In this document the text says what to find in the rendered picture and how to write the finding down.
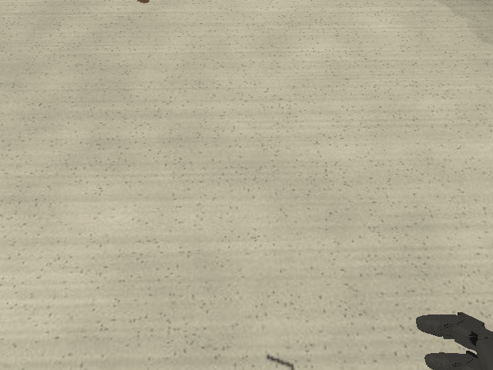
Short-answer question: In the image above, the right robot hand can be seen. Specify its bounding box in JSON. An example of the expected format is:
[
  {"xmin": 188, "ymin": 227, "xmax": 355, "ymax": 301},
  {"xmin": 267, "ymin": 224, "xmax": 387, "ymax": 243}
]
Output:
[{"xmin": 416, "ymin": 312, "xmax": 493, "ymax": 370}]

